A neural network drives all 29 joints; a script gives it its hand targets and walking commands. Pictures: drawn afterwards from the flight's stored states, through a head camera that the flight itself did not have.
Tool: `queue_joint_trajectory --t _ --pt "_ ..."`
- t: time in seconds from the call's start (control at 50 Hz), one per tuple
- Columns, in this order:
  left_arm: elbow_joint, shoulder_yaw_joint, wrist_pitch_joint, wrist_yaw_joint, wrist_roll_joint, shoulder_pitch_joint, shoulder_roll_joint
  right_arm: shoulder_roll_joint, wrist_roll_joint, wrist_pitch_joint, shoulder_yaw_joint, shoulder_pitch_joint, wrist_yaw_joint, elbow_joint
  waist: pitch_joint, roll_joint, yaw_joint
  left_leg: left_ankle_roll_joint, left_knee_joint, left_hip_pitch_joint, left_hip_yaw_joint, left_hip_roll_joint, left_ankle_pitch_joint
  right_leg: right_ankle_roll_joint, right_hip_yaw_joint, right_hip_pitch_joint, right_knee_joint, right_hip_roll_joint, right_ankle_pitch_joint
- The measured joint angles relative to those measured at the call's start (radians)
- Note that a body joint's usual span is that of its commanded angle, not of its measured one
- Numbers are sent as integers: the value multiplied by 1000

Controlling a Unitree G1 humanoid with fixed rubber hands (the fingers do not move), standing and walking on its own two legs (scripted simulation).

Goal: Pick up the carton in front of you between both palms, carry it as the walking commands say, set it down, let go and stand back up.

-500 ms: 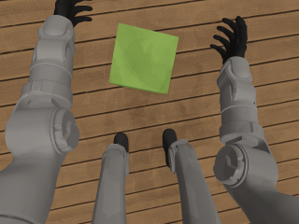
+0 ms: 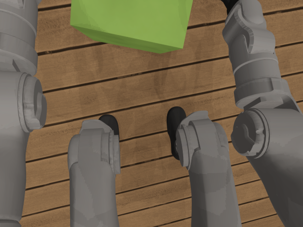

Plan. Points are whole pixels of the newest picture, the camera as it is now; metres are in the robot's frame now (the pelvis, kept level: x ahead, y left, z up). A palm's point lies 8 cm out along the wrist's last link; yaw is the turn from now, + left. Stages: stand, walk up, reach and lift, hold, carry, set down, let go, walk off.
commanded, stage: reach and lift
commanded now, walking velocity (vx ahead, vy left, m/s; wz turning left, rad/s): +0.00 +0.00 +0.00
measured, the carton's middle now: out of the picture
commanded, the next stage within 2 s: none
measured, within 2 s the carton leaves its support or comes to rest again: leaves its support in 0.96 s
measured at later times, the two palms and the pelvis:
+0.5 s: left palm out of the picture +0.59 +0.19 -0.22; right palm (225, 7) +0.54 -0.16 -0.21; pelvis +0.01 +0.00 -0.04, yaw -1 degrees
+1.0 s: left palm out of the picture +0.57 +0.17 -0.21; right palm out of the picture +0.55 -0.13 -0.19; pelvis +0.01 +0.01 -0.04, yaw +0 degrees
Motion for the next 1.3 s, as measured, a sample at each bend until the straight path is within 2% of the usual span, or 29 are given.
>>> queue_joint_trajectory --t 0.08,0.2,0.3,0.42,0.64,0.74,0.84,0.92,0.98,1.06,1.1,1.16,1.22,1.3 --pt "48 -15 -18 -2 -5 -49 6 -8 -11 -21 -2 -62 10 63 80 -8 4 5 58 -11 6 6 -7 5 1 -11 57 2 -6" --pt "42 -52 -49 12 -47 -47 15 -26 9 -57 37 -96 7 114 178 -14 5 19 134 14 24 24 -50 2 3 10 136 -8 -44" --pt "21 -89 -67 23 -76 -20 7 -38 54 -83 71 -78 5 121 159 -22 5 20 175 2 23 33 -79 -5 -6 -5 174 -13 -66" --pt "21 -74 -72 32 -61 3 -24 -25 73 -89 87 -44 1 116 113 -24 11 16 184 -14 17 38 -81 -10 -13 -25 179 -10 -62" --pt "57 -94 -59 21 -61 -44 -45 -1 51 -77 78 -99 7 135 138 -24 20 15 152 -6 14 39 -44 -12 -16 -15 147 -9 -27" --pt "90 -64 -32 27 2 -87 -68 45 -55 -52 -30 -145 -9 139 155 -18 24 17 150 3 13 34 -42 -8 -14 -1 143 -6 -28" --pt "41 42 25 4 112 -48 -114 53 -144 16 -126 -113 33 85 117 -8 28 25 170 -11 22 29 -59 4 0 -14 166 0 -51" --pt "-45 98 50 -3 152 29 -158 48 -153 47 -147 -61 53 32 73 -18 35 31 182 -24 34 31 -76 12 15 -31 183 9 -68" --pt "-107 97 65 20 144 89 -175 59 -128 58 -138 -25 44 -10 41 -27 35 32 184 -32 38 31 -84 16 23 -40 187 18 -75" --pt "-197 69 101 71 108 174 -189 92 -80 67 -104 49 9 -98 -13 -31 27 24 173 -38 37 18 -81 22 38 -47 181 36 -75" --pt "-245 63 122 82 96 210 -205 114 -68 76 -100 102 -23 -163 -48 -30 27 13 157 -36 33 3 -74 23 46 -45 172 43 -73" --pt "-302 84 156 82 106 251 -236 140 -75 95 -112 185 -17 -248 -111 -29 34 -6 122 -25 24 -18 -60 30 55 -32 146 48 -74" --pt "-315 142 183 70 148 281 -276 169 -115 119 -147 238 0 -287 -183 -24 41 -20 72 -1 14 -33 -41 31 55 -7 104 43 -66" --pt "-281 260 206 41 252 301 -326 213 -221 152 -228 255 32 -276 -267 -8 42 -31 -15 43 3 -47 -9 14 51 36 26 34 -42"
